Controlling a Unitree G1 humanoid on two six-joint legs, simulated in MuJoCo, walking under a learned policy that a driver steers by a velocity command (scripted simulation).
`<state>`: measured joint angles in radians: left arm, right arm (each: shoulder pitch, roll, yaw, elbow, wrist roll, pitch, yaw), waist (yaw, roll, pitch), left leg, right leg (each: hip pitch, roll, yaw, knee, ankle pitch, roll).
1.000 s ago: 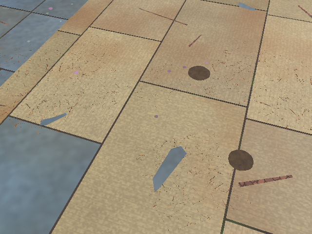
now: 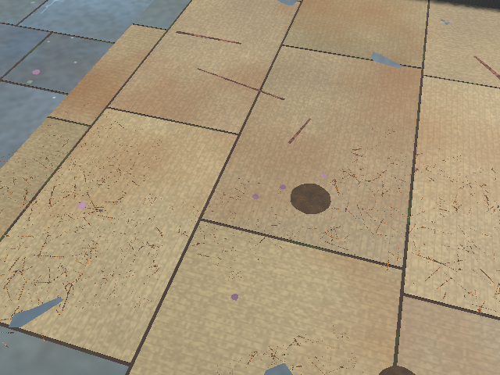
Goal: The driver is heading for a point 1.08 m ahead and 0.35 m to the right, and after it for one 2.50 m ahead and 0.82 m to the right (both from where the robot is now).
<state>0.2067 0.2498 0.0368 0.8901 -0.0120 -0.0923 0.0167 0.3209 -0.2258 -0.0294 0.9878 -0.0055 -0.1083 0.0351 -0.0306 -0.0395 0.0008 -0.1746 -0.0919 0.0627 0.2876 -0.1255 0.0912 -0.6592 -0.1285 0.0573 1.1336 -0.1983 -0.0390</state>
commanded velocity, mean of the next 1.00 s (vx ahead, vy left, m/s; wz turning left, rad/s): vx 0.50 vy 0.00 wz -0.17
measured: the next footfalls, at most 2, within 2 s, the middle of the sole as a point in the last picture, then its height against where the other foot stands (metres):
right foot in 0.30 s outside the picture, level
left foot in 0.84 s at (230, 334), level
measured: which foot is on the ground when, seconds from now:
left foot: down 0.00-0.32, up 0.34-0.82, down 0.84-1.00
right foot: up 0.00-0.28, down 0.30-0.84, up 0.86-1.00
